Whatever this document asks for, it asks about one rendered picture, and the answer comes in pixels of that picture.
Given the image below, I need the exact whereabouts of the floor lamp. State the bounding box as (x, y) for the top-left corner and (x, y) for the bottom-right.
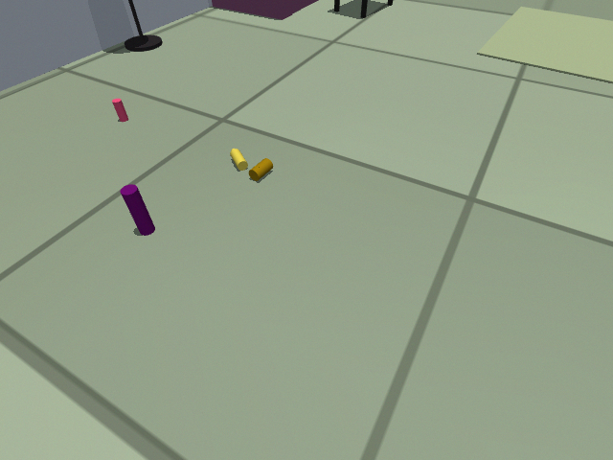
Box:
(125, 0), (163, 52)

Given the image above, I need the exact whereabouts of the sofa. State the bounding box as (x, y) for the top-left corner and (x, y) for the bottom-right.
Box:
(212, 0), (318, 20)

